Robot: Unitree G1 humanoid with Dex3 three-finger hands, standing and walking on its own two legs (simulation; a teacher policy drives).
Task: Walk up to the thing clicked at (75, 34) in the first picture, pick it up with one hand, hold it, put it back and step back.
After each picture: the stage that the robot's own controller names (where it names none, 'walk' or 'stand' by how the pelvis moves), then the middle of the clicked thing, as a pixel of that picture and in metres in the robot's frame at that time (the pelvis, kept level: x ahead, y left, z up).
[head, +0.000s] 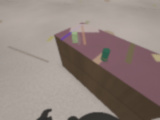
stand; (74, 37) +0.86 +0.24 -0.02
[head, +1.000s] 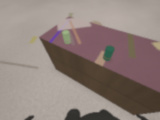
walk; (66, 37) +0.72 +0.26 +0.01
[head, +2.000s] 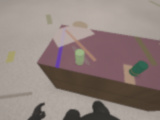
stand; (79, 57) +0.47 +0.10 +0.00
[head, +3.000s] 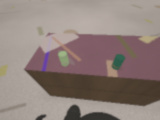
stand; (63, 58) +0.46 +0.26 +0.02
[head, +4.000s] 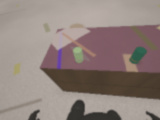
walk; (78, 55) +0.49 +0.14 +0.02
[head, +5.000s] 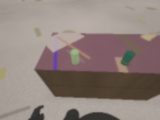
stand; (75, 57) +0.49 +0.17 +0.02
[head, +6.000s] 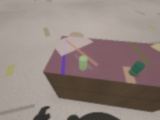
stand; (83, 63) +0.47 +0.11 -0.02
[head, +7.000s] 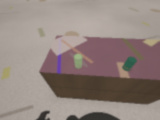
stand; (78, 61) +0.49 +0.14 -0.02
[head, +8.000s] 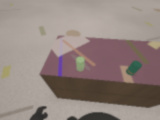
stand; (80, 64) +0.46 +0.12 -0.03
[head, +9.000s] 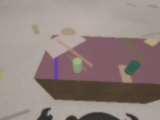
stand; (77, 65) +0.42 +0.14 -0.02
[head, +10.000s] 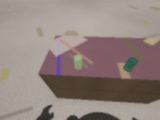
rise first; (78, 62) +0.47 +0.14 -0.02
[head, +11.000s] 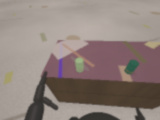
rise first; (79, 65) +0.46 +0.15 -0.02
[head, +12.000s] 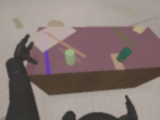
go down; (70, 57) +0.47 +0.14 +0.00
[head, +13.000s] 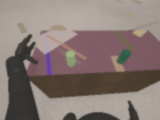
go down; (70, 59) +0.47 +0.15 +0.01
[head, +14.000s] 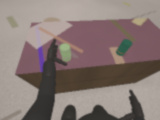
close in; (65, 52) +0.48 +0.16 +0.05
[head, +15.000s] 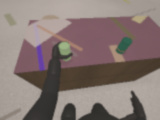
lift; (65, 51) +0.47 +0.15 +0.05
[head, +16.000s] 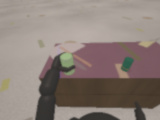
lift; (67, 64) +0.32 +0.16 +0.18
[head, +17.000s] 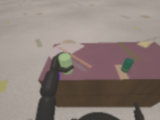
hold; (66, 64) +0.32 +0.17 +0.17
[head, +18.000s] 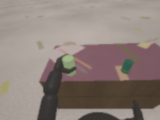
hold; (69, 65) +0.33 +0.15 +0.16
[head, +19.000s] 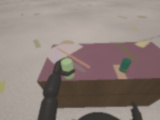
hold; (68, 68) +0.33 +0.17 +0.13
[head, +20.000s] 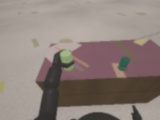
crouch; (67, 60) +0.36 +0.17 +0.16
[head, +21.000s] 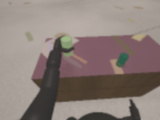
lower; (67, 46) +0.46 +0.17 +0.17
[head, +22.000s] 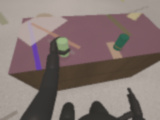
lower; (63, 47) +0.50 +0.15 +0.06
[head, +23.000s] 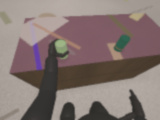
lower; (62, 49) +0.48 +0.16 +0.06
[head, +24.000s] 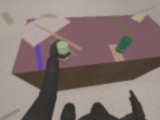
lower; (63, 50) +0.48 +0.16 +0.05
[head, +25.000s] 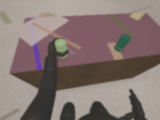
lower; (61, 49) +0.49 +0.16 +0.06
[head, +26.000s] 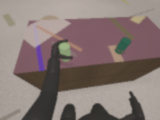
open; (65, 52) +0.47 +0.15 +0.05
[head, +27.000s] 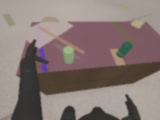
sink last; (68, 55) +0.46 +0.14 +0.04
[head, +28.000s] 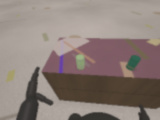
sink last; (80, 62) +0.47 +0.15 +0.02
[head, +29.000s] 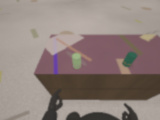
stand; (76, 61) +0.46 +0.14 +0.02
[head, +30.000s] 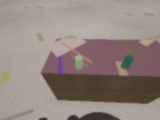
stand; (78, 62) +0.49 +0.14 -0.02
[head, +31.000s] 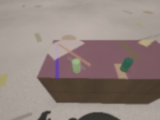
stand; (76, 66) +0.45 +0.15 -0.02
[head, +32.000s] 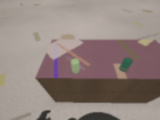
stand; (75, 66) +0.45 +0.16 -0.03
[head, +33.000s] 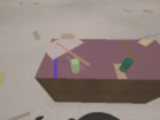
stand; (75, 66) +0.45 +0.15 -0.02
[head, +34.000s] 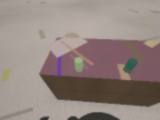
stand; (78, 64) +0.46 +0.14 -0.02
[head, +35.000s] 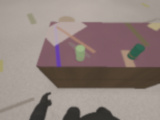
walk; (80, 53) +0.48 +0.11 +0.00
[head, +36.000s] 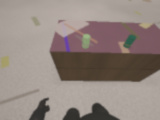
walk; (86, 41) +0.67 +0.09 +0.00
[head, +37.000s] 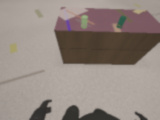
walk; (84, 22) +0.95 +0.15 -0.01
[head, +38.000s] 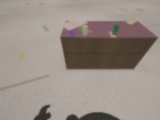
stand; (84, 30) +1.07 +0.15 +0.00
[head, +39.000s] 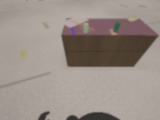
stand; (85, 28) +1.09 +0.13 -0.02
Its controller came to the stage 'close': yes
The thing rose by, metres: 0.20
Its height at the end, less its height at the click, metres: +0.00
